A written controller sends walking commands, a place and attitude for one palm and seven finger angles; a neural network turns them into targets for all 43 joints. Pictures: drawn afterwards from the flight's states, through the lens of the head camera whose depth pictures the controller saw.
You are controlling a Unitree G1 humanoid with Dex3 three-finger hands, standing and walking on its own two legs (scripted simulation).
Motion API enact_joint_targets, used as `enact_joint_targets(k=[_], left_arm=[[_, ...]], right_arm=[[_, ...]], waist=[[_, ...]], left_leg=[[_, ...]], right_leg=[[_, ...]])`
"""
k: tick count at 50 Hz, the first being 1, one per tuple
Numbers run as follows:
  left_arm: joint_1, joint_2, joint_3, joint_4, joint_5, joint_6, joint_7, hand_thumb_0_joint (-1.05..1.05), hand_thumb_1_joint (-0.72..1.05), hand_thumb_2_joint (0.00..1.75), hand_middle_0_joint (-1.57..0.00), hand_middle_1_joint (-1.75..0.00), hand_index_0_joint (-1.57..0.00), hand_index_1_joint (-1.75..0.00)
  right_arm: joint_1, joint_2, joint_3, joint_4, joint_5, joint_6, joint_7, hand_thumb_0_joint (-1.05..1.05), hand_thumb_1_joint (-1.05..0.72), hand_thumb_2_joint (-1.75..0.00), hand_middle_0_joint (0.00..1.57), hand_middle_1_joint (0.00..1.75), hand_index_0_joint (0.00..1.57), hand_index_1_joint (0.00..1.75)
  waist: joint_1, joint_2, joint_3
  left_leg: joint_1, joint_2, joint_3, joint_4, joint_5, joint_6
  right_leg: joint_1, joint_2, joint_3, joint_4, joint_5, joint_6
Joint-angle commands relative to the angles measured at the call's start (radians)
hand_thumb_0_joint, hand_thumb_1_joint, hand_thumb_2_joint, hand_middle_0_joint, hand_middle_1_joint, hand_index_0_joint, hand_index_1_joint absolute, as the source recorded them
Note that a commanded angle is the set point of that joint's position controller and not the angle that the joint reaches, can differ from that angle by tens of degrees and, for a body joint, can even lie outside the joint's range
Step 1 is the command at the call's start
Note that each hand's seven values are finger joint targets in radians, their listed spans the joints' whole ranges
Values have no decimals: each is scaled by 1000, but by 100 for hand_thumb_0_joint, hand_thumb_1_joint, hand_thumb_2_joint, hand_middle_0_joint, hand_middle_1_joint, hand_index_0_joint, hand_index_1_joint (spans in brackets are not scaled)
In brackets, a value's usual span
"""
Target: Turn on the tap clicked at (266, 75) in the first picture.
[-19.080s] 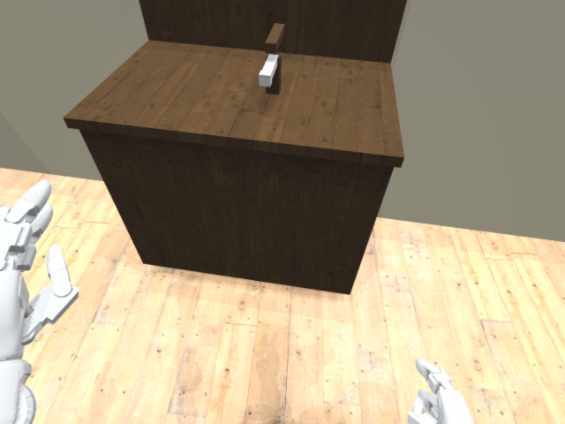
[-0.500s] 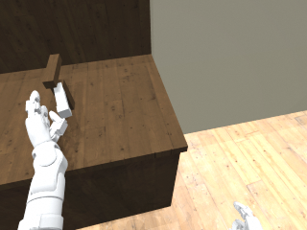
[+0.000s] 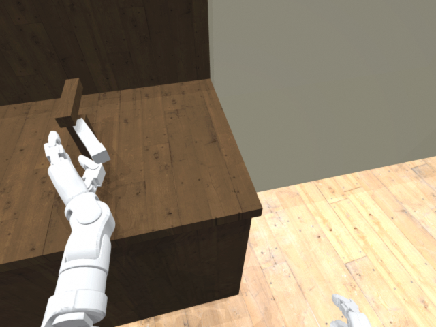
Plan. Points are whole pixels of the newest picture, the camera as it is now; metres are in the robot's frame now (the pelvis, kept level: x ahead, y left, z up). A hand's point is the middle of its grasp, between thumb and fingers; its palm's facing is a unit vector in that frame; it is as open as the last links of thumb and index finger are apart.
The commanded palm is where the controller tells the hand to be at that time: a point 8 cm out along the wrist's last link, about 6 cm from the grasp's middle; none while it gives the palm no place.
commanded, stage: push the lever round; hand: left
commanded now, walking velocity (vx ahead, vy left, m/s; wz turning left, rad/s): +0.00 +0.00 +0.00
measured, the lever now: (99, 154) +0.40 +0.26 +0.11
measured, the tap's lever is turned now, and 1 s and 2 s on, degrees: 25 51 73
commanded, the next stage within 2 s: lift the hand up off the lever in 1.64 s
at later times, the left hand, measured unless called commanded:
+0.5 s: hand (118, 156) +0.40 +0.23 +0.10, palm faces +0.75 -0.66 -0.08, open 7.8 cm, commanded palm +0.35 +0.24 +0.10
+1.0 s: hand (127, 151) +0.42 +0.21 +0.10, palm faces +0.80 -0.59 -0.08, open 7.6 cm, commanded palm +0.36 +0.22 +0.10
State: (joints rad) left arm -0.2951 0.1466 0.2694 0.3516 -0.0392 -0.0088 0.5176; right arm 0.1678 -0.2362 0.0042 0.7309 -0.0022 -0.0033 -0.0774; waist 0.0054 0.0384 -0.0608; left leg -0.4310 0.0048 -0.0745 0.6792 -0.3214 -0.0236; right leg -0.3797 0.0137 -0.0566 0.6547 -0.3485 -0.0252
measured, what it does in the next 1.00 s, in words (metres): stands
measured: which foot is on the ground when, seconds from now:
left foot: down 0.00-1.00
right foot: down 0.00-1.00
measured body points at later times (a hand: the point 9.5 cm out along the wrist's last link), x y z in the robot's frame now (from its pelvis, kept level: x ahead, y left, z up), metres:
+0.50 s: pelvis +0.01 +0.00 +0.00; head +0.03 -0.01 +0.45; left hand +0.36 +0.26 +0.10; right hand +0.15 -0.24 -0.12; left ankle +0.02 +0.13 -0.72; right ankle -0.01 -0.10 -0.72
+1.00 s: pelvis +0.01 +0.00 +0.00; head +0.03 -0.01 +0.45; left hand +0.37 +0.24 +0.11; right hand +0.16 -0.23 -0.12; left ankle +0.02 +0.13 -0.72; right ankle -0.01 -0.10 -0.72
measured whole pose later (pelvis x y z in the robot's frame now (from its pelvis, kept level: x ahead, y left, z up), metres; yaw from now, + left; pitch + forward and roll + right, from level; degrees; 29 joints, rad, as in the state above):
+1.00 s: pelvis +0.01 +0.00 +0.00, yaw +1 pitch +7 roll -1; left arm -0.53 0.01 0.27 0.54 0.06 0.05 0.84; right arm 0.15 -0.20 -0.03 0.77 -0.06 0.06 0.00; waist -0.01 0.03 -0.10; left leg -0.47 0.00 -0.09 0.70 -0.34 -0.03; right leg -0.41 0.01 -0.07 0.66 -0.37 -0.03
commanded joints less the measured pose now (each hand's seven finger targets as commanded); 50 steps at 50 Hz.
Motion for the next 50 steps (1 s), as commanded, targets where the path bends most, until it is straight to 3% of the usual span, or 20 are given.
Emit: enact_joint_targets(k=[1,2,5,6,10,11,12,16,19,21,27,30,31,32,36,38,41,44,46,50], left_arm=[[-400,174,16,-204,41,-70,39,0,90,90,-15,-15,-15,-15],[-422,126,-34,-205,46,-69,45,0,90,90,-15,-15,-15,-15],[-453,108,-42,-171,52,-63,77,0,90,90,-15,-15,-15,-15],[-447,150,8,-156,58,-60,91,0,90,90,-15,-15,-15,-15],[-470,109,-15,-132,74,-47,126,0,90,90,-15,-15,-15,-15],[-452,149,31,-119,80,-41,137,0,90,90,-15,-15,-15,-15],[-470,107,-8,-134,80,-41,141,0,90,90,-15,-15,-15,-15],[-482,150,43,-99,93,-32,164,0,90,90,-15,-15,-15,-15],[-535,72,-32,-95,99,-43,176,0,90,90,-15,-15,-15,-15],[-513,107,18,-65,103,-45,191,0,90,90,-15,-15,-15,-15],[-571,42,-38,-116,112,-52,217,0,90,90,-15,-15,-15,-15],[-563,0,-70,-97,115,-36,233,0,90,90,-15,-15,-15,-15],[-554,29,-31,-79,117,-29,241,0,90,90,-15,-15,-15,-15],[-580,-5,-66,-90,115,-27,244,0,90,90,-15,-15,-15,-15],[-584,17,-29,-63,124,-13,273,0,90,90,-15,-15,-15,-15],[-603,-29,-70,-98,127,-17,281,0,90,90,-15,-15,-15,-15],[-569,14,-12,-36,129,1,300,0,90,90,-15,-15,-15,-15],[-637,-24,-48,-36,133,-1,312,0,90,90,-15,-15,-15,-15],[-631,21,-1,-19,139,2,325,0,90,90,-15,-15,-15,-15],[-704,-57,-75,-42,152,-7,339,0,90,90,-15,-15,-15,-15]], right_arm=[[-91,-119,-47,-125,-3,-37,-10,0,-90,-90,20,30,20,30],[-98,-115,-46,-133,-2,-35,-6,0,-90,-90,20,30,20,30],[-98,-114,-46,-126,-8,-34,-4,0,-90,-90,20,30,20,30],[-95,-117,-49,-116,-10,-28,-7,0,-90,-90,20,30,20,30],[-93,-108,-50,-123,-18,-17,5,0,-90,-90,20,30,20,30],[-91,-112,-54,-114,-19,-9,4,0,-90,-90,20,30,20,30],[-91,-107,-53,-126,-21,-6,9,0,-90,-90,20,30,20,30],[-86,-108,-57,-112,-24,9,10,0,-90,-90,20,30,20,30],[-88,-101,-56,-115,-27,4,20,0,-90,-90,20,30,20,30],[-77,-107,-63,-99,-32,7,20,0,-90,-90,20,30,20,30],[-74,-99,-69,-107,-38,8,37,0,-90,-90,20,30,20,30],[-72,-98,-71,-102,-42,8,47,0,-90,-90,20,30,20,30],[-69,-103,-74,-89,-44,12,44,0,-90,-90,20,30,20,30],[-78,-99,-71,-101,-42,11,49,0,-90,-90,20,30,20,30],[-74,-99,-75,-82,-51,17,51,0,-90,-90,20,30,20,30],[-78,-91,-76,-94,-52,16,60,0,-90,-90,20,30,20,30],[-74,-97,-78,-80,-56,28,62,0,-90,-90,20,30,20,30],[-81,-87,-73,-85,-57,26,69,0,-90,-90,20,30,20,30],[-76,-92,-77,-73,-60,31,66,0,-90,-90,20,30,20,30],[-78,-82,-76,-76,-65,23,81,0,-90,-90,20,30,20,30]], waist=[[-21,-24,-239],[-33,-26,-242],[-31,-42,-247],[-22,-29,-243],[-16,-34,-281],[-11,-35,-274],[-16,-40,-290],[-11,-45,-272],[-30,-42,-270],[-22,-46,-270],[-27,0,-340],[-32,-33,-319],[-26,-41,-310],[-32,-38,-311],[-26,-46,-311],[-25,-33,-357],[-21,-62,-325],[-34,-56,-324],[-26,-53,-329],[-41,-23,-355]], left_leg=[[107,-22,39,-80,171,41],[115,-20,41,-78,174,42],[105,-22,37,-78,153,41],[105,-22,37,-82,156,40],[107,-22,46,-71,208,38],[104,-19,43,-76,210,36],[106,-21,48,-72,230,37],[93,-17,48,-72,231,35],[102,-16,50,-63,229,37],[102,-15,46,-63,236,36],[141,-14,49,-45,318,27],[135,-9,45,-37,345,23],[131,-9,40,-45,338,20],[128,-12,44,-45,327,22],[123,-12,42,-43,331,19],[144,-11,48,-34,366,17],[114,-11,43,-35,350,16],[115,-12,52,-30,332,22],[102,-12,47,-33,319,19],[128,-9,46,-14,357,14]], right_leg=[[78,-8,19,-117,205,-1],[68,-11,18,-115,208,2],[63,-9,16,-118,181,1],[68,-7,17,-121,177,-1],[95,-14,14,-110,242,-1],[96,-10,12,-110,236,-3],[106,-15,12,-104,263,-1],[109,-14,14,-110,266,-3],[86,-14,9,-108,260,-1],[87,-9,6,-108,259,-3],[100,-13,-2,-80,333,-9],[92,-11,-13,-73,355,-9],[92,-7,-16,-78,337,-11],[87,-11,-14,-78,329,-8],[93,-9,-17,-82,331,-9],[104,-13,-19,-69,363,-10],[103,-11,-23,-77,350,-9],[91,-16,-21,-81,349,-6],[96,-14,-19,-83,329,-7],[72,-14,-28,-63,353,-11]])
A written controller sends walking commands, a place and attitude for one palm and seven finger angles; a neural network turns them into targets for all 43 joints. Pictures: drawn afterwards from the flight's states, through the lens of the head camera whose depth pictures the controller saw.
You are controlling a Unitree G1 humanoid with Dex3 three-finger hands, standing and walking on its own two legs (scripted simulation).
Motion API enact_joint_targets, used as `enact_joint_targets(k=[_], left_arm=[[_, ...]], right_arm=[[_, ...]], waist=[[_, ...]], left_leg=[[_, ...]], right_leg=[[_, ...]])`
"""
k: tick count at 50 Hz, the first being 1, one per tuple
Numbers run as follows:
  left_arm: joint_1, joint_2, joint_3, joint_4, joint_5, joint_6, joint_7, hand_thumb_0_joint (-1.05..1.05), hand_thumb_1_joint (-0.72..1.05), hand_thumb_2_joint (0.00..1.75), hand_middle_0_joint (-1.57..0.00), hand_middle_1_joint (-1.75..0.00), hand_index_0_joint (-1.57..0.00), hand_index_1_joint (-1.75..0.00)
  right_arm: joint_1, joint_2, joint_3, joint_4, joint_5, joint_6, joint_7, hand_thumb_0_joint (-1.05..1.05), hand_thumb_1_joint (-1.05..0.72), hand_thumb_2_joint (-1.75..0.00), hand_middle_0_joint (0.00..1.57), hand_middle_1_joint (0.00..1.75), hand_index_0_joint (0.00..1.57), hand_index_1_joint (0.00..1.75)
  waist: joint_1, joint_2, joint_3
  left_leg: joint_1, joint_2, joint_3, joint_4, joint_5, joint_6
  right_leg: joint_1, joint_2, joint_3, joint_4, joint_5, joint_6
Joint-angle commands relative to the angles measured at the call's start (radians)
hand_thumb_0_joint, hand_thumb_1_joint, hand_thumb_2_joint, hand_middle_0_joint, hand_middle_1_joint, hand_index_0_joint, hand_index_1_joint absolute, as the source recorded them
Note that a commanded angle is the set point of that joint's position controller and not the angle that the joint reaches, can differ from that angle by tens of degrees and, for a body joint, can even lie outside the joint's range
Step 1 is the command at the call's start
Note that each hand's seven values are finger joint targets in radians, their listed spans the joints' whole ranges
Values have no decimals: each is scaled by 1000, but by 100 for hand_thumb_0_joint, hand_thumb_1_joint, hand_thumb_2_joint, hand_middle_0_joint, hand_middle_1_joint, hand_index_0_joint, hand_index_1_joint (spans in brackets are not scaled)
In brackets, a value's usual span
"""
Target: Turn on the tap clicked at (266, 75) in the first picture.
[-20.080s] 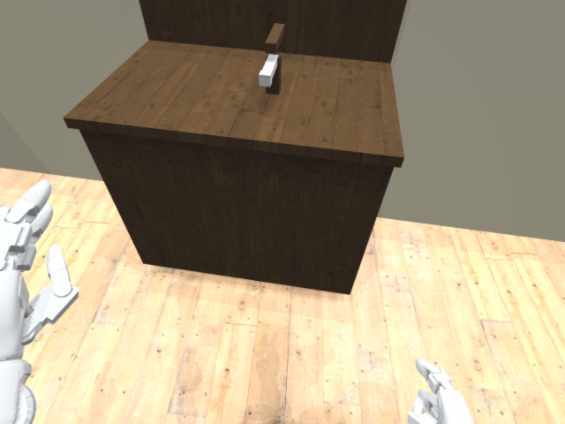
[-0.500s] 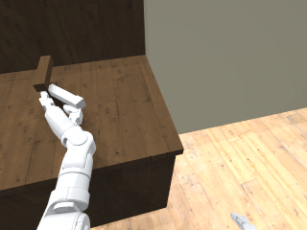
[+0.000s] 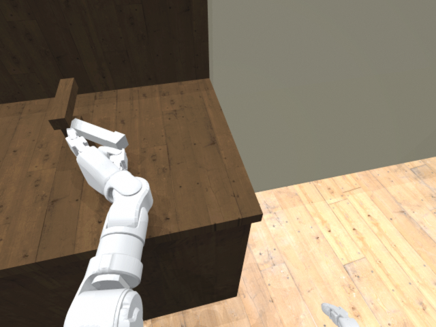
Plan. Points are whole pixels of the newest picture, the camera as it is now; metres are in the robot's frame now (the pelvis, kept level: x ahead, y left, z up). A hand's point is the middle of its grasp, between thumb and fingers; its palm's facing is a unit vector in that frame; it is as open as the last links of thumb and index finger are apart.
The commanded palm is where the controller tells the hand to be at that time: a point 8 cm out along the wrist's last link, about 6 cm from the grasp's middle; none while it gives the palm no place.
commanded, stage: push the lever round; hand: left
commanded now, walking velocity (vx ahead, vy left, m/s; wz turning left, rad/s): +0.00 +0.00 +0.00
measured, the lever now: (117, 142) +0.43 +0.22 +0.11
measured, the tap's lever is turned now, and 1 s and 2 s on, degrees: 51 73 73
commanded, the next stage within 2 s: lift the hand up off the lever in 0.64 s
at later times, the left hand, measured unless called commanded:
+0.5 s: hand (134, 143) +0.43 +0.19 +0.11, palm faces +0.81 -0.57 -0.11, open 7.8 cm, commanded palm +0.38 +0.21 +0.11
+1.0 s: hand (134, 137) +0.44 +0.19 +0.11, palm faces +0.81 -0.58 -0.08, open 7.8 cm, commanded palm +0.38 +0.21 +0.12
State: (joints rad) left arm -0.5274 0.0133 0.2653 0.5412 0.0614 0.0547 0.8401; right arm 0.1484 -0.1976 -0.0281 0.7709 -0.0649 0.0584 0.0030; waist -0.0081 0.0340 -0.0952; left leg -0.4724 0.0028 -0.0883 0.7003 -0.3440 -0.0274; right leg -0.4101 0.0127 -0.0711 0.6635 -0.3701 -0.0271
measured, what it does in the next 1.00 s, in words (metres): stands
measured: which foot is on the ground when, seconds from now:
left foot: down 0.00-1.00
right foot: down 0.00-1.00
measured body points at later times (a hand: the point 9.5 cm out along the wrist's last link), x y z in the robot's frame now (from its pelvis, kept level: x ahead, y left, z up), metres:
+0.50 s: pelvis -0.01 -0.01 +0.00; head +0.02 -0.01 +0.44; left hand +0.39 +0.22 +0.11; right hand +0.09 -0.26 -0.14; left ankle +0.01 +0.14 -0.72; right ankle -0.02 -0.10 -0.72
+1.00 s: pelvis +0.00 -0.01 +0.00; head +0.03 -0.01 +0.45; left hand +0.40 +0.22 +0.12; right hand +0.08 -0.26 -0.14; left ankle +0.01 +0.14 -0.72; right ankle -0.02 -0.10 -0.72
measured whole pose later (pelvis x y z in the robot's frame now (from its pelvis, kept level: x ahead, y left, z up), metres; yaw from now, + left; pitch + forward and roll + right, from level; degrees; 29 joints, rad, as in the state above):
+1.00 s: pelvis +0.00 -0.01 +0.00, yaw -1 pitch +9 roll -1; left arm -0.71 0.07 0.38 0.75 0.10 -0.01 0.88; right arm 0.23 -0.21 -0.05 0.79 -0.09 0.05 0.03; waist -0.06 0.04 -0.12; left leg -0.54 0.02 -0.08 0.71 -0.34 -0.03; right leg -0.49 0.02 -0.06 0.69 -0.37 -0.04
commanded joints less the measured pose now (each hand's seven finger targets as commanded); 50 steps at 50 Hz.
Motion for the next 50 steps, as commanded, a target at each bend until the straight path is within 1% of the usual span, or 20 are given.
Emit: enact_joint_targets(k=[1,3,6,8,10,11,13,15,16,18,21,23,26,29,31,34,41,45,46,50], left_arm=[[-433,107,-30,-199,51,-63,25,0,90,90,-15,-15,-15,-15],[-495,63,-75,-182,51,-64,31,0,90,90,-15,-15,-15,-15],[-499,138,-1,-122,60,-59,42,0,90,90,-15,-15,-15,-15],[-547,108,-34,-112,62,-67,42,0,90,90,-15,-15,-15,-15],[-566,132,-12,-77,63,-70,46,0,90,90,-15,-15,-15,-15],[-560,198,50,-62,70,-73,50,0,90,90,-15,-15,-15,-15],[-599,134,-7,-78,74,-86,49,0,90,90,-15,-15,-15,-15],[-606,144,1,-26,79,-85,53,0,90,90,-15,-15,-15,-15],[-590,202,57,1,83,-85,58,0,90,90,-15,-15,-15,-15],[-626,156,14,-20,81,-99,53,0,90,90,-15,-15,-15,-15],[-611,213,71,17,83,-103,56,0,90,90,-15,-15,-15,-15],[-656,153,11,-6,83,-115,51,0,90,90,-15,-15,-15,-15],[-622,210,73,39,83,-114,57,0,90,90,-15,-15,-15,-15],[-647,173,39,15,83,-126,55,0,90,90,-15,-15,-15,-15],[-631,201,71,60,87,-121,59,0,90,90,-15,-15,-15,-15],[-661,187,51,33,85,-133,58,0,90,90,-15,-15,-15,-15],[-663,266,116,54,89,-133,54,0,90,90,-15,-15,-15,-15],[-674,218,67,13,87,-131,45,0,90,90,-15,-15,-15,-15],[-649,248,101,5,89,-131,49,0,90,90,-15,-15,-15,-15],[-618,201,57,-63,82,-119,46,0,90,90,-15,-15,-15,-15]], right_arm=[[-57,-124,-48,-106,-4,-36,-1,0,-90,-90,20,30,20,30],[-62,-120,-43,-108,-3,-42,4,0,-90,-90,20,30,20,30],[-54,-129,-45,-91,-6,-36,-4,0,-90,-90,20,30,20,30],[-52,-123,-42,-98,-5,-37,-2,0,-90,-90,20,30,20,30],[-44,-125,-41,-93,-7,-36,-4,0,-90,-90,20,30,20,30],[-33,-133,-44,-81,-8,-31,-10,0,-90,-90,20,30,20,30],[-32,-124,-44,-95,-11,-36,-3,0,-90,-90,20,30,20,30],[-22,-127,-43,-86,-13,-37,-1,0,-90,-90,20,30,20,30],[-11,-136,-47,-75,-14,-34,-5,0,-90,-90,20,30,20,30],[-8,-130,-47,-89,-14,-37,0,0,-90,-90,20,30,20,30],[11,-139,-52,-74,-16,-34,-3,0,-90,-90,20,30,20,30],[16,-133,-51,-84,-16,-38,5,0,-90,-90,20,30,20,30],[30,-144,-56,-71,-19,-37,6,0,-90,-90,20,30,20,30],[40,-138,-58,-81,-19,-40,15,0,-90,-90,20,30,20,30],[47,-146,-60,-67,-22,-38,14,0,-90,-90,20,30,20,30],[54,-141,-60,-76,-22,-42,18,0,-90,-90,20,30,20,30],[59,-148,-58,-71,-20,-37,10,0,-90,-90,20,30,20,30],[55,-140,-56,-86,-19,-38,16,0,-90,-90,20,30,20,30],[57,-143,-60,-80,-21,-38,14,0,-90,-90,20,30,20,30],[47,-137,-61,-96,-18,-43,23,0,-90,-90,20,30,20,30]], waist=[[-17,-18,-300],[-36,-46,-289],[-28,-41,-280],[-41,-60,-296],[-46,-69,-297],[-34,-57,-301],[-46,-39,-330],[-55,-48,-310],[-49,-51,-297],[-57,-51,-324],[-49,-46,-324],[-65,-41,-335],[-57,-56,-326],[-63,-48,-351],[-63,-59,-321],[-71,-57,-353],[-61,-54,-333],[-68,-24,-348],[-57,-23,-353],[-51,-17,-375]], left_leg=[[153,-8,53,-43,361,14],[144,-8,54,-41,325,20],[115,-12,56,-48,282,24],[111,-13,62,-43,271,29],[94,-14,66,-37,252,34],[86,-13,60,-44,250,31],[104,-15,66,-34,269,33],[83,-14,68,-30,244,35],[72,-14,65,-35,236,36],[86,-14,69,-31,258,37],[70,-14,67,-32,258,36],[86,-15,69,-26,271,38],[65,-16,69,-26,267,40],[81,-16,75,-19,288,40],[67,-16,70,-24,272,40],[71,-18,78,-18,275,44],[50,-19,78,-34,249,46],[86,-16,84,-31,288,46],[90,-15,78,-35,291,42],[122,-11,83,-32,348,37]], right_leg=[[96,-8,-15,-78,344,-10],[76,-11,-16,-80,315,-6],[74,-10,-8,-92,277,-6],[75,-15,-5,-89,279,-2],[72,-18,2,-93,276,4],[80,-15,3,-93,267,-1],[72,-16,1,-80,289,1],[56,-16,3,-84,270,4],[57,-12,4,-90,259,2],[64,-15,4,-79,290,3],[68,-12,7,-78,296,3],[60,-13,4,-70,311,4],[65,-10,5,-73,316,6],[68,-10,2,-64,341,6],[52,-6,0,-69,317,6],[65,-9,6,-66,336,10],[80,-10,13,-80,315,11],[82,-8,9,-75,352,8],[87,-3,5,-75,339,5],[110,-3,-2,-66,393,1]])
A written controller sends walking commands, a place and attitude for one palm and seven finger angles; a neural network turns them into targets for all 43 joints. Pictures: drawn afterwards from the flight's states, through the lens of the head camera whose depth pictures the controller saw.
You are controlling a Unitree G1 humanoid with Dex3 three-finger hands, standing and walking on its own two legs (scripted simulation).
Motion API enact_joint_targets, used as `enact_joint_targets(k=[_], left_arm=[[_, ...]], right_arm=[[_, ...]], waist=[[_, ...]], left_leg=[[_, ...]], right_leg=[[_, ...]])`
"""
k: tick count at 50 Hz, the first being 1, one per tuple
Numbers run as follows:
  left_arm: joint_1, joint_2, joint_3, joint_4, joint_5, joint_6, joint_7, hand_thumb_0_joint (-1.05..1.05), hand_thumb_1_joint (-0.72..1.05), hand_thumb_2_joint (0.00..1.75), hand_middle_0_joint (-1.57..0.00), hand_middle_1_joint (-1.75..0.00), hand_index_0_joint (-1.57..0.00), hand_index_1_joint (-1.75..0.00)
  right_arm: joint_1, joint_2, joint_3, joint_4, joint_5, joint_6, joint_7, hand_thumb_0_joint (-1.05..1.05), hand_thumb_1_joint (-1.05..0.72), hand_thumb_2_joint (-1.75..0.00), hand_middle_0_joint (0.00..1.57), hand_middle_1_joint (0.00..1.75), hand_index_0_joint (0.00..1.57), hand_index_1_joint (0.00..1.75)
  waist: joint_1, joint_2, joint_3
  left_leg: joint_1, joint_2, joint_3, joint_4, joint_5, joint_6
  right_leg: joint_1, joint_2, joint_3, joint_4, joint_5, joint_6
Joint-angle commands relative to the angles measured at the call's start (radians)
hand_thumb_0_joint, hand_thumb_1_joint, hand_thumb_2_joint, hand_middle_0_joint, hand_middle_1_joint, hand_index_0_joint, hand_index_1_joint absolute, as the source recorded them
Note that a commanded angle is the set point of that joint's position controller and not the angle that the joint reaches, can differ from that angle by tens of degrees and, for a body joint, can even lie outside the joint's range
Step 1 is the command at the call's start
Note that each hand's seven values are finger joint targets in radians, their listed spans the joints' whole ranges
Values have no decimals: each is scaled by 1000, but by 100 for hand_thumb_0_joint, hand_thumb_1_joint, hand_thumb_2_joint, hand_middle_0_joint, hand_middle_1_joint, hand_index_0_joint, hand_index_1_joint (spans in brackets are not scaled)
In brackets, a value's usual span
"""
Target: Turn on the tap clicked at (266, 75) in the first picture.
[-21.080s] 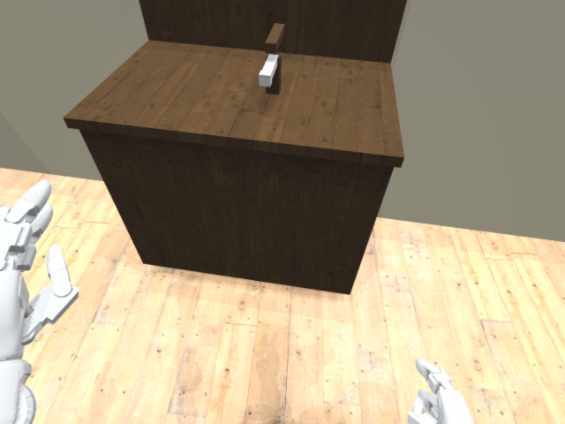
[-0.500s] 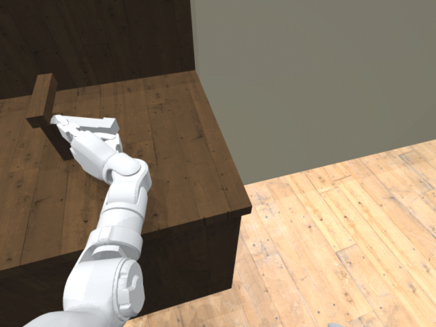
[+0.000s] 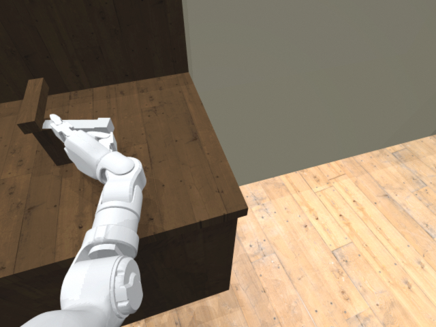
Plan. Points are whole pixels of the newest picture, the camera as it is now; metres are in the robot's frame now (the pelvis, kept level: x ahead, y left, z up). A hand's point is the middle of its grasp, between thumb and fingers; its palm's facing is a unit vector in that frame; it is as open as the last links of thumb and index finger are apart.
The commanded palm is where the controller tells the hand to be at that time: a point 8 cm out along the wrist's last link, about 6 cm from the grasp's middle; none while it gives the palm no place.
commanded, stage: lift the hand up off the lever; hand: left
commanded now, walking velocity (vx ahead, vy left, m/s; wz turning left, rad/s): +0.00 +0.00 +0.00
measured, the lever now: (104, 127) +0.47 +0.23 +0.11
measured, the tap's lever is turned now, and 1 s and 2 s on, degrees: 73 73 73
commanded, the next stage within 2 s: none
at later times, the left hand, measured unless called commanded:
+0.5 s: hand (107, 135) +0.43 +0.21 +0.13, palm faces +0.81 -0.58 -0.09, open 7.8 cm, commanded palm +0.38 +0.22 +0.14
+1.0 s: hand (105, 128) +0.42 +0.20 +0.16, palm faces +0.80 -0.59 -0.08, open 7.8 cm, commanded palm +0.37 +0.22 +0.16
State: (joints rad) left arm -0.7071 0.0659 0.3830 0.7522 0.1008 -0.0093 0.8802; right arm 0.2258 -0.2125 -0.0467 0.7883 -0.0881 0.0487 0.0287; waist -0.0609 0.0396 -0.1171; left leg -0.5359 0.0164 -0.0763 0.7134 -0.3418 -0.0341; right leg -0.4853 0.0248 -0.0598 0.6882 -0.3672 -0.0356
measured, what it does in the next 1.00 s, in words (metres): stands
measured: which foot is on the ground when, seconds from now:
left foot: down 0.00-1.00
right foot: down 0.00-1.00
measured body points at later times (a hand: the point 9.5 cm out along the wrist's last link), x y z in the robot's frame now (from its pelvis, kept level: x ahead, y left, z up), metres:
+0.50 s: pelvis +0.01 +0.00 +0.01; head +0.03 +0.00 +0.46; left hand +0.39 +0.24 +0.14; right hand +0.14 -0.24 -0.12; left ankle +0.01 +0.14 -0.72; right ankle -0.02 -0.10 -0.72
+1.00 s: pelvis +0.01 +0.00 +0.01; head +0.01 -0.02 +0.46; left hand +0.38 +0.23 +0.16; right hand +0.16 -0.24 -0.11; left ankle +0.01 +0.14 -0.72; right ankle -0.02 -0.10 -0.72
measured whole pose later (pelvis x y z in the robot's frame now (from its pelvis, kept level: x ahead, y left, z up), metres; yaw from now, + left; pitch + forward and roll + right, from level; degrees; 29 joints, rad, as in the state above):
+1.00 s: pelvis +0.01 +0.00 +0.01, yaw +1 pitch +4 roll +0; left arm -0.64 0.02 0.28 0.51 0.05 0.22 0.85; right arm 0.14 -0.21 -0.03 0.80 -0.06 0.05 0.00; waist 0.00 0.04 -0.09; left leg -0.36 0.01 -0.08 0.59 -0.30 -0.04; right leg -0.31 0.02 -0.07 0.57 -0.34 -0.04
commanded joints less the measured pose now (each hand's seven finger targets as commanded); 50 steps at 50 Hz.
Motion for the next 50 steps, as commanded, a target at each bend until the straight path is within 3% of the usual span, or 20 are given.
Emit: enact_joint_targets(k=[1,3,5,6,8,11,13,16,18,21,23,25,26,30,31,35,38,41,43,50], left_arm=[[-413,149,-56,-262,42,-41,3,0,90,90,-15,-15,-15,-15],[-435,97,-101,-255,31,-21,2,0,90,90,-15,-15,-15,-15],[-433,118,-76,-255,21,-5,4,0,90,90,-15,-15,-15,-15],[-413,166,-29,-269,20,-3,8,0,90,90,-15,-15,-15,-15],[-422,129,-66,-280,24,7,6,0,90,90,-15,-15,-15,-15],[-421,176,-32,-306,40,18,10,0,90,90,-15,-15,-15,-15],[-431,97,-108,-339,39,22,2,0,90,90,-15,-15,-15,-15],[-385,145,-57,-339,25,38,-2,0,90,90,-15,-15,-15,-15],[-416,94,-112,-382,24,42,-7,0,90,90,-15,-15,-15,-15],[-416,130,-84,-367,26,60,-5,0,90,90,-15,-15,-15,-15],[-458,67,-147,-402,24,63,-8,0,90,90,-15,-15,-15,-15],[-455,64,-152,-424,26,69,-4,0,90,90,-15,-15,-15,-15],[-422,112,-102,-419,28,73,-1,0,90,90,-15,-15,-15,-15],[-433,87,-133,-429,26,96,-5,0,90,90,-15,-15,-15,-15],[-436,117,-107,-445,27,96,-5,0,90,90,-15,-15,-15,-15],[-394,82,-135,-501,22,108,-9,0,90,90,-15,-15,-15,-15],[-379,64,-151,-488,10,129,-22,0,90,90,-15,-15,-15,-15],[-351,121,-93,-438,-7,155,-26,0,90,90,-15,-15,-15,-15],[-371,69,-140,-454,-11,160,-30,0,90,90,-15,-15,-15,-15],[-369,65,-147,-467,-10,172,-27,0,90,90,-15,-15,-15,-15]], right_arm=[[-36,-125,-43,-107,6,-29,-5,0,-90,-90,20,30,20,30],[-48,-122,-37,-112,10,-33,-3,0,-90,-90,20,30,20,30],[-52,-126,-35,-114,11,-33,-7,0,-90,-90,20,30,20,30],[-58,-128,-38,-109,11,-30,-13,0,-90,-90,20,30,20,30],[-65,-119,-33,-115,12,-30,-11,0,-90,-90,20,30,20,30],[-68,-122,-36,-109,10,-25,-15,0,-90,-90,20,30,20,30],[-76,-112,-33,-120,11,-29,-10,0,-90,-90,20,30,20,30],[-78,-120,-37,-118,14,-25,-17,0,-90,-90,20,30,20,30],[-89,-112,-32,-126,16,-29,-15,0,-90,-90,20,30,20,30],[-97,-119,-32,-112,15,-27,-22,0,-90,-90,20,30,20,30],[-111,-108,-28,-118,18,-34,-19,0,-90,-90,20,30,20,30],[-111,-107,-29,-116,15,-38,-18,0,-90,-90,20,30,20,30],[-104,-113,-34,-111,12,-35,-21,0,-90,-90,20,30,20,30],[-118,-109,-28,-116,18,-33,-21,0,-90,-90,20,30,20,30],[-120,-112,-30,-111,16,-31,-26,0,-90,-90,20,30,20,30],[-125,-103,-29,-126,19,-37,-21,0,-90,-90,20,30,20,30],[-141,-104,-25,-126,26,-34,-26,0,-90,-90,20,30,20,30],[-152,-112,-22,-115,31,-29,-39,0,-90,-90,20,30,20,30],[-166,-103,-16,-122,35,-36,-35,0,-90,-90,20,30,20,30],[-182,-100,-16,-123,37,-45,-34,0,-90,-90,20,30,20,30]], waist=[[9,-17,-326],[-4,-47,-289],[3,-77,-290],[19,-59,-302],[14,-66,-303],[27,-43,-308],[16,-31,-319],[30,-51,-313],[21,-35,-319],[24,-54,-288],[19,-25,-293],[23,-6,-322],[34,-30,-331],[25,-50,-312],[34,-36,-314],[48,-28,-347],[41,-64,-292],[52,-79,-262],[47,-67,-252],[56,-65,-252]], left_leg=[[181,-25,65,-56,336,40],[184,-24,66,-68,316,43],[177,-27,68,-76,305,46],[179,-28,68,-84,308,43],[182,-29,73,-84,312,44],[196,-26,72,-88,338,40],[223,-25,71,-82,360,38],[223,-23,69,-90,371,37],[242,-24,73,-88,385,37],[233,-23,64,-102,358,34],[259,-23,65,-101,375,32],[283,-24,69,-92,411,30],[278,-23,63,-97,416,25],[269,-22,69,-98,413,30],[277,-22,65,-105,412,26],[302,-20,71,-100,476,23],[286,-21,74,-118,436,31],[270,-27,72,-146,378,34],[280,-28,77,-152,368,36],[286,-28,80,-162,360,37]], right_leg=[[180,-12,-16,-96,368,7],[167,-14,-20,-110,345,10],[186,-15,-16,-121,346,12],[205,-15,-14,-124,343,10],[208,-19,-14,-124,353,13],[222,-17,-13,-124,371,7],[212,-17,-17,-119,381,6],[236,-15,-18,-126,397,6],[232,-19,-18,-125,411,8],[229,-15,-21,-138,370,5],[219,-17,-22,-136,375,3],[227,-16,-21,-130,408,1],[242,-12,-26,-129,408,1],[250,-20,-23,-135,429,5],[252,-16,-23,-138,415,3],[289,-20,-25,-128,487,1],[290,-26,-23,-149,471,7],[302,-25,-20,-177,414,9],[294,-27,-20,-185,397,9],[309,-31,-14,-197,397,11]])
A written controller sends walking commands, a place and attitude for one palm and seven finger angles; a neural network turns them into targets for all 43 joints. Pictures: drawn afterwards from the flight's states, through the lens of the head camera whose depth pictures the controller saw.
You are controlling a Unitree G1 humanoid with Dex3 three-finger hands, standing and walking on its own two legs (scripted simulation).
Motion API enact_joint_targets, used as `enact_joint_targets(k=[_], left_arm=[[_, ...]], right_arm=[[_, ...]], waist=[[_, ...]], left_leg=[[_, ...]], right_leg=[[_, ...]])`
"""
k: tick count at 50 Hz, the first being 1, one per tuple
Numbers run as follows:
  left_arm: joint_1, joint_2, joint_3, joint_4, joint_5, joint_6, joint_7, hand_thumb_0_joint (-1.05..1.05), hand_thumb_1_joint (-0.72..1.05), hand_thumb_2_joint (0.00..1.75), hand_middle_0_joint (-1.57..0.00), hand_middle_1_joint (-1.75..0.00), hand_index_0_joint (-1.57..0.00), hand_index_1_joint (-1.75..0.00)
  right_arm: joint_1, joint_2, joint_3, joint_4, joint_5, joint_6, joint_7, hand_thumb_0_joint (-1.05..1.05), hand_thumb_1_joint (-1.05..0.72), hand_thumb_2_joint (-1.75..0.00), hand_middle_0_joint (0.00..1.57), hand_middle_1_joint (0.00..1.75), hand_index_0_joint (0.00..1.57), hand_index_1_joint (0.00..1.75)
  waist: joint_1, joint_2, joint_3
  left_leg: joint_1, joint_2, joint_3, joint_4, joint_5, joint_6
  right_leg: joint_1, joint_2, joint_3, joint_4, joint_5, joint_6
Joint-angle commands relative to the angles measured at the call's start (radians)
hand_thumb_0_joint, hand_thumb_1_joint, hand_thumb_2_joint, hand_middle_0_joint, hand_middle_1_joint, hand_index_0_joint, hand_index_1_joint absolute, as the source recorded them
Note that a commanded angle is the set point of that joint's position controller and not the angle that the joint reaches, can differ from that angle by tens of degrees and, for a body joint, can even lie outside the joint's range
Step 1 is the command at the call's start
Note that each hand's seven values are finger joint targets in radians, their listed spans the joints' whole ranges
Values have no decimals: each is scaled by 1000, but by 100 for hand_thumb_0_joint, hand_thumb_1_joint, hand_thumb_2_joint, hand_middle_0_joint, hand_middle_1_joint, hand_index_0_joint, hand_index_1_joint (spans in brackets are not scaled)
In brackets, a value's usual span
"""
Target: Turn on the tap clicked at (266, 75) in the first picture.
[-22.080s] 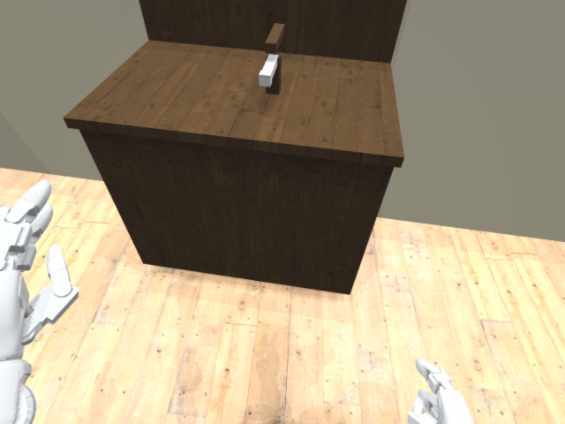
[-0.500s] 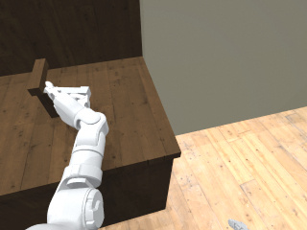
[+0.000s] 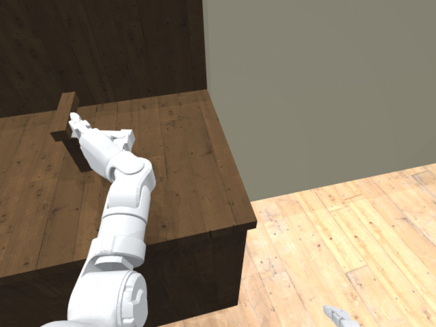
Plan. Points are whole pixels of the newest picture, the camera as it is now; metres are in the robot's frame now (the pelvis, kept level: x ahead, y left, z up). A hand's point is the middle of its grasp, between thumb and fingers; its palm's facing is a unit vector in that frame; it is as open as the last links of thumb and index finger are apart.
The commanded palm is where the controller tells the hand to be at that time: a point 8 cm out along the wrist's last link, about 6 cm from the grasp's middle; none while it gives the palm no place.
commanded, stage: lift the hand up off the lever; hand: left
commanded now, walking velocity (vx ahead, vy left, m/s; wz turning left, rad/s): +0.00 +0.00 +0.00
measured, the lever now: (126, 138) +0.47 +0.23 +0.10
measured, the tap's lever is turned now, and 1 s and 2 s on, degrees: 73 73 73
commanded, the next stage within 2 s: draw the hand back beside the body in 1.14 s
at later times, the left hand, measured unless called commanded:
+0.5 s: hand (128, 133) +0.41 +0.19 +0.16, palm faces +0.79 -0.61 -0.07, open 7.8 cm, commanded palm +0.36 +0.21 +0.17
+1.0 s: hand (123, 128) +0.41 +0.19 +0.18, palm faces +0.77 -0.64 -0.05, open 7.8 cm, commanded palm +0.35 +0.22 +0.18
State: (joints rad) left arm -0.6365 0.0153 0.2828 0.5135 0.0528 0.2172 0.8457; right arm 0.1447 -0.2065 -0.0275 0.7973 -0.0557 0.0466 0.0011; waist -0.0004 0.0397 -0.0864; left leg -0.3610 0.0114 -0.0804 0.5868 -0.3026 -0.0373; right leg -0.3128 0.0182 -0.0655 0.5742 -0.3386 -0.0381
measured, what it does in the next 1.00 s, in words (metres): stands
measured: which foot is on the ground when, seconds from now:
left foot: down 0.00-1.00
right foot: down 0.00-1.00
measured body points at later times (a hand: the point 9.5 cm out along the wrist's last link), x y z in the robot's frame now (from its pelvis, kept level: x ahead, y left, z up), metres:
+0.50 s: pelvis +0.00 +0.00 +0.00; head +0.00 -0.03 +0.45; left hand +0.37 +0.22 +0.17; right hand +0.16 -0.24 -0.12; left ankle +0.00 +0.15 -0.73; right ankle -0.03 -0.09 -0.73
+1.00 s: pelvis +0.01 +0.00 +0.01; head +0.00 -0.02 +0.46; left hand +0.36 +0.22 +0.18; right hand +0.19 -0.22 -0.11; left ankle +0.00 +0.15 -0.73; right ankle -0.03 -0.09 -0.73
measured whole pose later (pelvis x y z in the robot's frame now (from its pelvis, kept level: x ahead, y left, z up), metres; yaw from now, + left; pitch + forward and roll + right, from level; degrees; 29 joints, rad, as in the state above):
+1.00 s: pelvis +0.01 +0.00 +0.01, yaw +0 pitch +1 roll +0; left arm -0.60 0.00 0.24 0.33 0.01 0.37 0.80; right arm 0.08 -0.20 -0.01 0.80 -0.03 0.04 -0.01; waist 0.04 0.05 -0.06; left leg -0.24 0.01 -0.07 0.49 -0.27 -0.04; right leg -0.20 0.01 -0.06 0.49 -0.31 -0.04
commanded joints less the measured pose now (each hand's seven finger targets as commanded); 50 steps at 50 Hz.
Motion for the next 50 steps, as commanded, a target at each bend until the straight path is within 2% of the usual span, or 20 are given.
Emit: enact_joint_targets(k=[1,2,4,6,7,10,11,13,21,24,26,27,31,34,36,39,41,45,46,50], left_arm=[[-426,150,-18,-223,40,-52,6,0,90,90,-15,-15,-15,-15],[-449,105,-60,-226,38,-49,4,0,90,90,-15,-15,-15,-15],[-473,102,-65,-243,38,-47,7,0,90,90,-15,-15,-15,-15],[-451,163,-9,-223,37,-42,12,0,90,90,-15,-15,-15,-15],[-487,118,-53,-238,40,-42,11,0,90,90,-15,-15,-15,-15],[-481,122,-46,-250,43,-35,17,0,90,90,-15,-15,-15,-15],[-469,161,-15,-237,45,-31,16,0,90,90,-15,-15,-15,-15],[-490,112,-56,-252,43,-27,15,0,90,90,-15,-15,-15,-15],[-407,157,-11,-287,25,9,-3,0,90,90,-15,-15,-15,-15],[-410,121,-48,-339,23,14,-8,0,90,90,-15,-15,-15,-15],[-397,158,-21,-338,18,23,-14,0,90,90,-15,-15,-15,-15],[-408,122,-53,-350,13,25,-18,0,90,90,-15,-15,-15,-15],[-435,153,-36,-340,12,38,-24,0,90,90,-15,-15,-15,-15],[-455,114,-75,-360,13,45,-28,0,90,90,-15,-15,-15,-15],[-412,166,-24,-335,9,52,-29,0,90,90,-15,-15,-15,-15],[-426,104,-81,-371,5,60,-33,0,90,90,-15,-15,-15,-15],[-377,144,-41,-366,-5,70,-36,0,90,90,-15,-15,-15,-15],[-416,92,-91,-405,-7,87,-37,0,90,90,-15,-15,-15,-15],[-411,139,-53,-400,-7,89,-36,0,90,90,-15,-15,-15,-15],[-396,129,-53,-403,-8,98,-34,0,90,90,-15,-15,-15,-15]], right_arm=[[-100,-113,-39,-124,3,-39,-10,0,-90,-90,20,30,20,30],[-107,-107,-33,-131,6,-42,-8,0,-90,-90,20,30,20,30],[-112,-107,-34,-129,6,-46,-9,0,-90,-90,20,30,20,30],[-116,-112,-38,-120,4,-42,-16,0,-90,-90,20,30,20,30],[-121,-106,-32,-125,5,-45,-13,0,-90,-90,20,30,20,30],[-122,-104,-35,-127,2,-49,-11,0,-90,-90,20,30,20,30],[-118,-110,-37,-120,2,-44,-15,0,-90,-90,20,30,20,30],[-123,-104,-33,-128,2,-48,-12,0,-90,-90,20,30,20,30],[-134,-110,-35,-138,11,-36,-16,0,-90,-90,20,30,20,30],[-144,-101,-31,-147,13,-42,-12,0,-90,-90,20,30,20,30],[-145,-108,-34,-138,15,-39,-17,0,-90,-90,20,30,20,30],[-155,-104,-29,-146,17,-43,-16,0,-90,-90,20,30,20,30],[-164,-109,-28,-128,19,-48,-24,0,-90,-90,20,30,20,30],[-177,-100,-23,-135,21,-54,-22,0,-90,-90,20,30,20,30],[-171,-108,-28,-128,20,-49,-26,0,-90,-90,20,30,20,30],[-179,-100,-23,-140,24,-51,-19,0,-90,-90,20,30,20,30],[-180,-106,-27,-139,24,-45,-21,0,-90,-90,20,30,20,30],[-201,-98,-19,-145,27,-48,-18,0,-90,-90,20,30,20,30],[-198,-105,-21,-139,28,-44,-21,0,-90,-90,20,30,20,30],[-210,-97,-16,-145,30,-43,-19,0,-90,-90,20,30,20,30]], waist=[[1,-61,-283],[-6,-64,-269],[-10,-73,-275],[2,-72,-273],[-8,-73,-271],[0,-69,-296],[7,-68,-287],[-1,-73,-288],[21,-93,-289],[19,-81,-293],[23,-82,-282],[16,-88,-270],[16,-84,-249],[15,-56,-254],[28,-69,-262],[21,-64,-271],[34,-78,-268],[26,-72,-261],[34,-78,-258],[40,-91,-263]], left_leg=[[117,-22,77,-42,322,38],[117,-22,82,-45,317,39],[125,-22,82,-42,315,42],[117,-23,78,-50,294,42],[124,-21,82,-51,302,42],[130,-23,87,-44,315,41],[128,-22,80,-53,313,39],[138,-21,87,-50,325,42],[146,-22,89,-67,366,42],[163,-22,95,-64,384,42],[164,-22,89,-73,377,41],[167,-21,93,-74,372,43],[173,-23,88,-89,341,42],[185,-23,91,-87,345,42],[187,-22,86,-96,348,40],[205,-21,88,-92,387,38],[206,-22,85,-99,396,36],[218,-20,90,-103,397,35],[223,-18,85,-110,404,33],[220,-20,94,-110,410,34]], right_leg=[[137,-20,-12,-86,351,10],[128,-24,-11,-87,349,12],[129,-25,-9,-92,351,13],[136,-22,-7,-101,322,13],[128,-26,-9,-98,327,13],[143,-27,-6,-94,355,15],[146,-22,-7,-97,339,11],[146,-27,-7,-95,364,14],[201,-30,-7,-99,440,18],[204,-33,-8,-97,466,20],[209,-30,-8,-105,445,17],[201,-34,-6,-110,443,20],[191,-29,-7,-129,386,17],[187,-33,-4,-130,388,17],[201,-27,-7,-132,381,16],[208,-30,-11,-122,425,13],[223,-25,-12,-128,432,13],[217,-30,-13,-134,428,14],[223,-26,-12,-137,424,11],[240,-33,-10,-137,455,16]])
